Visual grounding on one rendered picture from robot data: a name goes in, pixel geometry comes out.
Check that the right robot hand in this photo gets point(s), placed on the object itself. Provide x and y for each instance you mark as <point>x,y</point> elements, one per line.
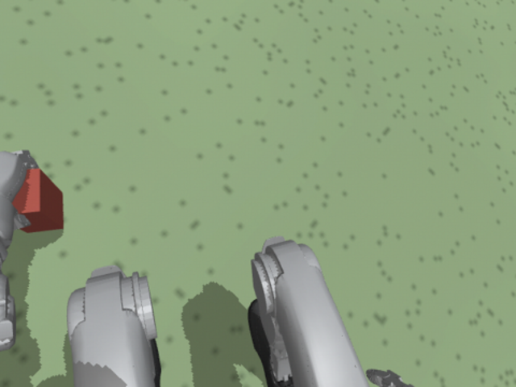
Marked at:
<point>385,379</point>

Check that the left robot hand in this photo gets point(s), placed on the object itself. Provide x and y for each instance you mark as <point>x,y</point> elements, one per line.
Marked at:
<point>13,171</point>

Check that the left robot arm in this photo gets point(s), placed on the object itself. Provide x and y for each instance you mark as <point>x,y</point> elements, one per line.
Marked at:
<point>7,302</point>

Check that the carton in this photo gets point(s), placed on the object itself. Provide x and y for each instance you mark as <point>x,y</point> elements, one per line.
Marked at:
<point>41,202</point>

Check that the right robot foot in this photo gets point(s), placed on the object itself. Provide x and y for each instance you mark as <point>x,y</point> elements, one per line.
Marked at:
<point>262,347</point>

